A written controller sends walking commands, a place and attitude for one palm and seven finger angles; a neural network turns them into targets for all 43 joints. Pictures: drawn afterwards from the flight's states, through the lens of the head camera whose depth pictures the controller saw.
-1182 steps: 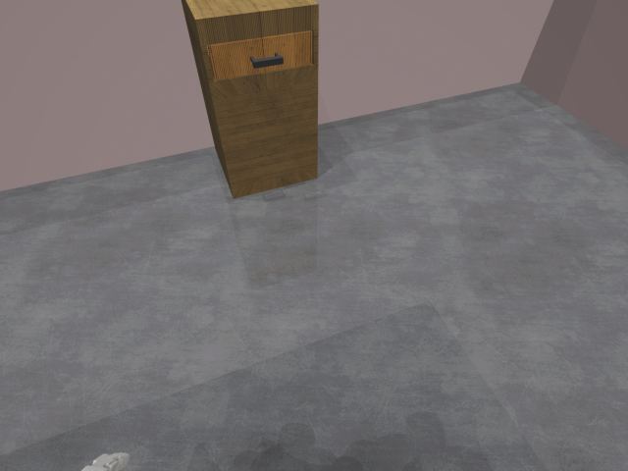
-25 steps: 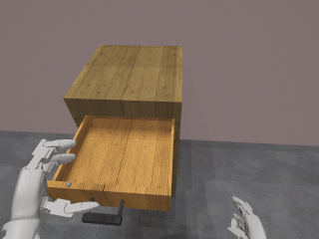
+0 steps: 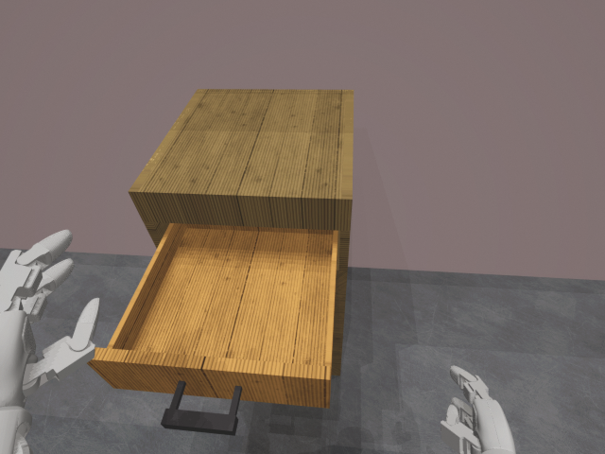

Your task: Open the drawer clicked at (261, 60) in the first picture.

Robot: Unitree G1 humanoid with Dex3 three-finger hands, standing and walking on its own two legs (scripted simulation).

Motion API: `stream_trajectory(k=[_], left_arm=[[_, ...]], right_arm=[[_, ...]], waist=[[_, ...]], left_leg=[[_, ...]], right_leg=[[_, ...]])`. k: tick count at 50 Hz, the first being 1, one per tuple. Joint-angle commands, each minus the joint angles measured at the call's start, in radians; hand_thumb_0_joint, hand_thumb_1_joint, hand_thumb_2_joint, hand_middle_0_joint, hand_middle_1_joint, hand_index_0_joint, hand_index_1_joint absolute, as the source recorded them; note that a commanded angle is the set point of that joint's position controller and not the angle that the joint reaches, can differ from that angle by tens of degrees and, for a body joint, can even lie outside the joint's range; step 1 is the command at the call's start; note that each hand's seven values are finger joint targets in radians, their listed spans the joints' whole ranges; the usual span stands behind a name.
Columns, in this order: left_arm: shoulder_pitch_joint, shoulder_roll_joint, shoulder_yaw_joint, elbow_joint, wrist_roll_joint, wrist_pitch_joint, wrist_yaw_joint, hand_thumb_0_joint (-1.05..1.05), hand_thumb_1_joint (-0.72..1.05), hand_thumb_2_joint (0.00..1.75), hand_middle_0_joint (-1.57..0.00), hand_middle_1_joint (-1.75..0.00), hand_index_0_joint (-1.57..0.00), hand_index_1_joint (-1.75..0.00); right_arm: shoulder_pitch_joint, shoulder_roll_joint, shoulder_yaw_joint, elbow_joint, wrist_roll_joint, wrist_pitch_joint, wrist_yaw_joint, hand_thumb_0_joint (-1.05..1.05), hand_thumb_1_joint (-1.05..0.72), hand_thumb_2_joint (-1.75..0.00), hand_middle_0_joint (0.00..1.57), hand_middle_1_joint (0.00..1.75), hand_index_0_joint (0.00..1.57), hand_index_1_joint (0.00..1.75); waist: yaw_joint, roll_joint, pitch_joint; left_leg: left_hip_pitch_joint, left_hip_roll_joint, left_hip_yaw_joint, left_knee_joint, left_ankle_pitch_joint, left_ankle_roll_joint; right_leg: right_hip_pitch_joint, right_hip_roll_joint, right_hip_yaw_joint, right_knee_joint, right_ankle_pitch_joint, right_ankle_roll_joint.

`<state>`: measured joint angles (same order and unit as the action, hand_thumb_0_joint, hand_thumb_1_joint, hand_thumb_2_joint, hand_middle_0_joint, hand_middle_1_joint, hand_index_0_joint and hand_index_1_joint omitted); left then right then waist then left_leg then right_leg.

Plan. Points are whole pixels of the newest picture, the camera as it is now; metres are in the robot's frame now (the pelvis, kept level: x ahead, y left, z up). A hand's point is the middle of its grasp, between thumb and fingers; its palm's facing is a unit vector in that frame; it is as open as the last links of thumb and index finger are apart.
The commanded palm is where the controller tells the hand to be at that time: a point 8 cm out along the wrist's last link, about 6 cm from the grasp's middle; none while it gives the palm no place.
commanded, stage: draw the hand back to the body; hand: left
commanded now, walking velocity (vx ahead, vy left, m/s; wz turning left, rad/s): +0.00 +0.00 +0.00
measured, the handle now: (204, 406) +0.22 +0.19 -0.12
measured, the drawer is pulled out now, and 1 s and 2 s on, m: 0.30 0.30 0.30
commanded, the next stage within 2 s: step back with the hand held close in 0.20 s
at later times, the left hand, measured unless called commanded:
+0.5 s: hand (77, 334) +0.18 +0.24 +0.16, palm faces +0.34 -0.81 -0.48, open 7.4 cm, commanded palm +0.12 +0.28 +0.18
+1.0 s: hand (15, 413) +0.11 +0.26 +0.16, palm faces +0.34 -0.80 -0.49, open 7.4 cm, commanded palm +0.05 +0.30 +0.18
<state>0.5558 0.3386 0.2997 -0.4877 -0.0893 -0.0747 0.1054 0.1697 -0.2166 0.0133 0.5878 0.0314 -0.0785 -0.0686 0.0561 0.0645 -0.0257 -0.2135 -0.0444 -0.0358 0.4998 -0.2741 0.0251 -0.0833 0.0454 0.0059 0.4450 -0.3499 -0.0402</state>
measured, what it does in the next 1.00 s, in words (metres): shifts its weight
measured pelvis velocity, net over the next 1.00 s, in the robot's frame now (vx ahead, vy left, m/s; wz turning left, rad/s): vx -0.08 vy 0.02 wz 0.01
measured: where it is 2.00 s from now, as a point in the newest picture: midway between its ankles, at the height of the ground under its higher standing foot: outside the picture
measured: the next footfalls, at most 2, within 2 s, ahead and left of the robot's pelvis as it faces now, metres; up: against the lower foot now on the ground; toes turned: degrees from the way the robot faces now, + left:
right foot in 1.44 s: -0.19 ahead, -0.11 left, +0.00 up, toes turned -2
left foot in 1.72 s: -0.13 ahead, +0.08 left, +0.00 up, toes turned -1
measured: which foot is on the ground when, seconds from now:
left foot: down 0.00-1.00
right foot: down 0.00-1.00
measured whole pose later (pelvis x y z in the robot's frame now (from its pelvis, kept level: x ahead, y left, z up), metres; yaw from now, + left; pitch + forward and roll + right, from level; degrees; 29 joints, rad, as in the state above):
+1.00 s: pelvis -0.08 +0.02 -0.01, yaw +0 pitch +3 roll -2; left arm 0.65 0.40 0.40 -0.64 -0.05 -0.19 0.13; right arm 0.16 -0.19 0.01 0.53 0.02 -0.04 -0.06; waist 0.01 0.02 0.03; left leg -0.46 -0.03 -0.04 0.62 -0.20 0.05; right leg -0.34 0.06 -0.02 0.57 -0.28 -0.02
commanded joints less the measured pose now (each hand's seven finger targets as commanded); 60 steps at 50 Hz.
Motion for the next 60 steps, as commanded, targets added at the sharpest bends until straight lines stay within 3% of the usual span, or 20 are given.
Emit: stream_trajectory(k=[1,12,13,15,16,17,18,20,22,26,29,37,43,46,51,53,56,58,59,60], left_arm=[[-0.030,0.161,0.107,-0.185,0.000,-0.061,0.014,0.00,0.90,0.90,-0.20,-0.30,-0.20,-0.30],[-0.033,0.173,0.112,-0.226,-0.004,-0.059,0.022,0.00,0.90,0.90,-0.20,-0.30,-0.20,-0.30],[-0.048,0.178,0.116,-0.234,-0.002,-0.057,0.023,0.00,0.90,0.90,-0.20,-0.30,-0.20,-0.30],[-0.031,0.155,0.097,-0.205,-0.004,-0.058,0.020,0.00,0.90,0.90,-0.20,-0.30,-0.20,-0.30],[-0.214,0.343,0.280,-0.335,0.010,-0.110,0.029,0.00,0.90,0.90,-0.20,-0.30,-0.20,-0.30],[-0.119,0.263,0.233,-0.196,0.017,-0.120,0.018,0.00,0.90,0.90,-0.20,-0.30,-0.20,-0.30],[-0.120,0.264,0.224,-0.230,0.024,-0.138,0.010,0.00,0.90,0.90,-0.20,-0.30,-0.20,-0.30],[0.007,0.162,0.147,-0.156,0.031,-0.138,-0.004,0.00,0.90,0.90,-0.20,-0.30,-0.20,-0.30],[0.063,0.158,0.146,-0.174,0.033,-0.139,-0.004,0.00,0.90,0.90,-0.20,-0.30,-0.20,-0.30],[0.105,0.212,0.192,-0.263,0.030,-0.138,0.007,0.00,0.90,0.90,-0.20,-0.30,-0.20,-0.30],[0.126,0.249,0.228,-0.330,0.027,-0.144,0.023,0.00,0.90,0.90,-0.20,-0.30,-0.20,-0.30],[0.160,0.225,0.220,-0.340,0.017,-0.147,0.035,0.00,0.90,0.90,-0.20,-0.30,-0.20,-0.30],[0.115,0.235,0.236,-0.346,0.026,-0.163,0.043,0.00,0.90,0.90,-0.20,-0.30,-0.20,-0.30],[0.101,0.213,0.223,-0.337,0.034,-0.176,0.045,0.00,0.90,0.90,-0.20,-0.30,-0.20,-0.30],[0.080,0.215,0.203,-0.358,0.027,-0.195,0.058,0.00,0.90,0.90,-0.20,-0.30,-0.20,-0.30],[0.059,0.233,0.212,-0.378,0.025,-0.196,0.067,0.00,0.90,0.90,-0.20,-0.30,-0.20,-0.30],[0.059,0.228,0.205,-0.380,0.026,-0.200,0.071,0.00,0.90,0.90,-0.20,-0.30,-0.20,-0.30],[0.071,0.255,0.239,-0.382,0.031,-0.206,0.071,0.00,0.90,0.90,-0.20,-0.30,-0.20,-0.30],[0.076,0.235,0.241,-0.389,0.039,-0.212,0.066,0.00,0.90,0.90,-0.20,-0.30,-0.20,-0.30],[0.065,0.228,0.239,-0.398,0.044,-0.211,0.062,0.00,0.90,0.90,-0.20,-0.30,-0.20,-0.30]], right_arm=[[-0.124,-0.095,-0.037,-0.158,-0.006,-0.047,-0.003,0.00,-0.90,-0.90,0.20,0.30,0.20,0.30],[-0.128,-0.087,-0.033,-0.165,0.001,-0.047,-0.005,0.00,-0.90,-0.90,0.20,0.30,0.20,0.30],[-0.135,-0.091,-0.035,-0.159,0.000,-0.048,-0.006,0.00,-0.90,-0.90,0.20,0.30,0.20,0.30],[-0.127,-0.087,-0.032,-0.160,0.001,-0.044,-0.004,0.00,-0.90,-0.90,0.20,0.30,0.20,0.30],[-0.085,-0.121,-0.038,-0.192,-0.002,-0.032,0.001,0.00,-0.90,-0.90,0.20,0.30,0.20,0.30],[-0.092,-0.101,-0.040,-0.150,-0.008,-0.021,0.003,0.00,-0.90,-0.90,0.20,0.30,0.20,0.30],[-0.092,-0.117,-0.047,-0.168,-0.010,-0.017,0.007,0.00,-0.90,-0.90,0.20,0.30,0.20,0.30],[-0.099,-0.116,-0.052,-0.167,-0.009,0.004,0.015,0.00,-0.90,-0.90,0.20,0.30,0.20,0.30],[-0.107,-0.120,-0.061,-0.176,-0.007,0.024,0.020,0.00,-0.90,-0.90,0.20,0.30,0.20,0.30],[-0.127,-0.116,-0.072,-0.208,0.000,0.051,0.015,0.00,-0.90,-0.90,0.20,0.30,0.20,0.30],[-0.119,-0.112,-0.071,-0.221,-0.002,0.061,0.007,0.00,-0.90,-0.90,0.20,0.30,0.20,0.30],[-0.103,-0.116,-0.078,-0.214,-0.006,0.045,0.001,0.00,-0.90,-0.90,0.20,0.30,0.20,0.30],[-0.104,-0.129,-0.074,-0.209,-0.011,0.006,-0.002,0.00,-0.90,-0.90,0.20,0.30,0.20,0.30],[-0.091,-0.125,-0.068,-0.209,-0.010,-0.013,-0.001,0.00,-0.90,-0.90,0.20,0.30,0.20,0.30],[-0.070,-0.114,-0.071,-0.186,-0.015,-0.028,0.005,0.00,-0.90,-0.90,0.20,0.30,0.20,0.30],[-0.065,-0.119,-0.078,-0.164,-0.018,-0.029,0.004,0.00,-0.90,-0.90,0.20,0.30,0.20,0.30],[-0.082,-0.111,-0.069,-0.167,-0.016,-0.027,0.001,0.00,-0.90,-0.90,0.20,0.30,0.20,0.30],[-0.108,-0.122,-0.070,-0.182,-0.010,-0.034,-0.005,0.00,-0.90,-0.90,0.20,0.30,0.20,0.30],[-0.096,-0.121,-0.066,-0.188,-0.020,-0.042,-0.005,0.00,-0.90,-0.90,0.20,0.30,0.20,0.30],[-0.084,-0.113,-0.066,-0.184,-0.034,-0.049,-0.003,0.00,-0.90,-0.90,0.20,0.30,0.20,0.30]], waist=[[-0.005,-0.046,-0.070],[-0.006,-0.029,-0.091],[-0.005,0.003,-0.077],[-0.010,-0.033,-0.060],[-0.033,-0.058,0.036],[-0.046,-0.132,0.042],[-0.045,-0.126,0.023],[-0.051,-0.099,-0.025],[-0.048,-0.053,-0.080],[-0.046,-0.062,-0.143],[-0.044,-0.015,-0.176],[-0.051,0.033,-0.138],[-0.056,0.048,-0.082],[-0.061,0.024,-0.060],[-0.078,-0.089,-0.049],[-0.085,-0.103,-0.062],[-0.080,-0.024,-0.040],[-0.070,0.118,-0.040],[-0.064,0.188,-0.058],[-0.064,0.205,-0.063]], left_leg=[[0.149,0.057,0.017,-0.037,0.303,0.006],[0.148,0.058,0.017,-0.032,0.312,0.004],[0.149,0.058,0.020,-0.029,0.310,0.001],[0.140,0.060,0.013,-0.037,0.292,0.002],[0.072,0.067,-0.016,0.003,0.242,0.030],[0.068,0.058,-0.018,0.032,0.215,0.032],[0.075,0.050,-0.014,0.045,0.216,0.030],[0.076,0.058,-0.005,0.042,0.286,0.030],[0.089,0.075,-0.003,0.024,0.380,0.035],[0.085,0.106,-0.017,0.004,0.481,0.031],[0.058,0.124,-0.039,-0.010,0.524,0.031],[-0.098,0.170,-0.106,-0.064,0.321,0.041],[-0.327,0.206,-0.162,-0.151,-0.080,0.065],[-0.422,0.191,-0.169,-0.145,-0.255,0.068],[-0.203,0.088,-0.086,0.075,-0.161,0.013],[-0.101,0.063,-0.062,0.150,-0.092,-0.006],[-0.139,0.116,-0.122,0.023,-0.040,0.008],[-0.308,0.229,-0.215,-0.186,-0.142,0.043],[-0.429,0.293,-0.311,-0.290,-0.257,0.076],[-0.457,0.327,-0.351,-0.337,-0.300,0.102]], right_leg=[[-0.122,-0.047,-0.038,-0.071,0.382,0.029],[-0.094,-0.058,-0.032,-0.060,0.407,0.029],[-0.103,-0.055,-0.026,-0.072,0.405,0.026],[-0.108,-0.056,-0.034,-0.068,0.381,0.028],[-0.181,-0.103,0.076,-0.143,0.460,0.031],[-0.186,-0.123,0.086,-0.158,0.490,0.032],[-0.184,-0.133,0.104,-0.157,0.547,0.029],[-0.141,-0.133,0.072,-0.119,0.588,0.045],[-0.109,-0.122,0.047,-0.088,0.593,0.060],[-0.085,-0.107,0.030,-0.040,0.553,0.054],[-0.069,-0.090,0.014,0.000,0.494,0.048],[-0.083,-0.062,0.010,0.057,0.254,0.040],[-0.028,-0.041,0.025,0.126,0.120,0.042],[-0.013,-0.049,0.048,0.121,0.087,0.038],[-0.290,-0.163,0.177,-0.094,-0.044,-0.025],[-0.373,-0.198,0.186,-0.118,0.006,-0.052],[-0.337,-0.133,0.097,-0.038,0.037,-0.017],[-0.173,-0.029,0.018,0.133,-0.006,0.033],[-0.058,0.018,-0.010,0.272,-0.033,0.046],[-0.048,0.026,0.008,0.384,-0.076,0.047]])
